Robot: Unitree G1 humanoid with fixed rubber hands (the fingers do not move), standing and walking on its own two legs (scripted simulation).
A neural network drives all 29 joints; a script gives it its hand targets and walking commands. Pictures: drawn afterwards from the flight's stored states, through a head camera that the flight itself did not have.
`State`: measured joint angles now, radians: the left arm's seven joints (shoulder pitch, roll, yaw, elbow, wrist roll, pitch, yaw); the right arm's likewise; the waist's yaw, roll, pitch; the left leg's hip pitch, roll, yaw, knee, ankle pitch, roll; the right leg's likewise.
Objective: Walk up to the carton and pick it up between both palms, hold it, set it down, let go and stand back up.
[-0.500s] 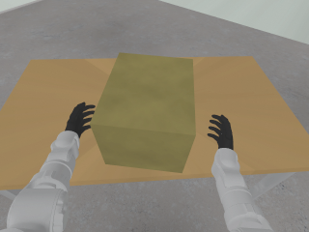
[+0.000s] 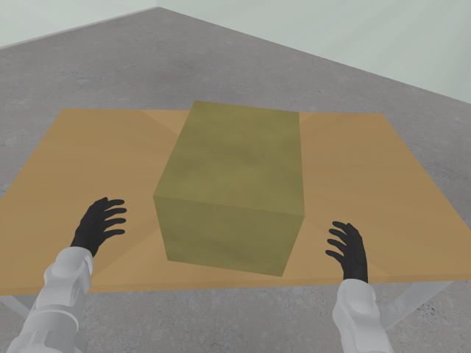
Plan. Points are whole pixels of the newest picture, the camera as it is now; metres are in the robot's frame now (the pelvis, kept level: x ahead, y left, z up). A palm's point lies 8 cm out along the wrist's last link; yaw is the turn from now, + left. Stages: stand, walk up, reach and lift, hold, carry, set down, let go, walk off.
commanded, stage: set down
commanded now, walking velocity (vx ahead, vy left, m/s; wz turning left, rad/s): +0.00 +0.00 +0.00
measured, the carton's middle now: (235, 183) +0.49 -0.02 -0.01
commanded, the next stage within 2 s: none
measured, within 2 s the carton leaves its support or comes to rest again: neither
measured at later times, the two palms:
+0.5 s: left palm (76, 281) +0.25 +0.25 +0.01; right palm (359, 296) +0.21 -0.21 +0.02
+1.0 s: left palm (55, 326) +0.19 +0.27 -0.01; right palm (348, 316) +0.18 -0.19 +0.00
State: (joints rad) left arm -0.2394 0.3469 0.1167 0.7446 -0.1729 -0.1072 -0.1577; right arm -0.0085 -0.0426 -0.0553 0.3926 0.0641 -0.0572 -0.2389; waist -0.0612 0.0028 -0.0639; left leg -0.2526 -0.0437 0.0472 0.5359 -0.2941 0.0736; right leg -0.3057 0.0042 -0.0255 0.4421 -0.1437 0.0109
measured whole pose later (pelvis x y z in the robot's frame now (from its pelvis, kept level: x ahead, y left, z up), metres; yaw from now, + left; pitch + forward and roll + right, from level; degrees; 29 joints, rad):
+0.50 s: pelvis +0.00 +0.00 +0.00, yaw +0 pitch -5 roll -2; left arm -0.02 0.35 0.05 0.61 -0.17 -0.16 -0.16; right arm 0.19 -0.04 -0.05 0.20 0.06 0.01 -0.22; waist -0.02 0.02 -0.02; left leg -0.16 -0.04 0.05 0.57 -0.33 0.09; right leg -0.23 0.01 -0.03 0.51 -0.19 0.01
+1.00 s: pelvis +0.02 +0.00 +0.00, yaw +0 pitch -4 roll -3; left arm 0.30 0.35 0.05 0.31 -0.17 -0.12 -0.14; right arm 0.47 -0.04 0.01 0.03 0.06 -0.08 -0.21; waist 0.05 0.04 0.05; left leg -0.14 -0.03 0.05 0.56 -0.36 0.07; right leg -0.19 0.02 -0.02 0.46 -0.20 0.01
